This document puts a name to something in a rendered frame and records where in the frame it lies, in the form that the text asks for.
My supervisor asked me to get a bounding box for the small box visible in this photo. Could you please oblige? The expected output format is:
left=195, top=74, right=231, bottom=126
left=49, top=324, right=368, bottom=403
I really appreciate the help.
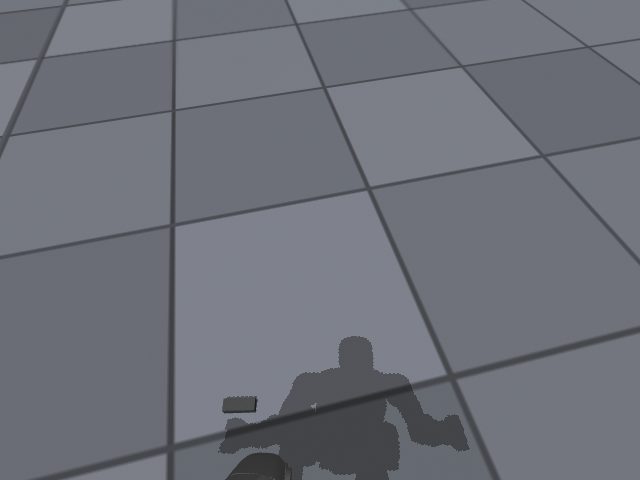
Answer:
left=222, top=398, right=257, bottom=413

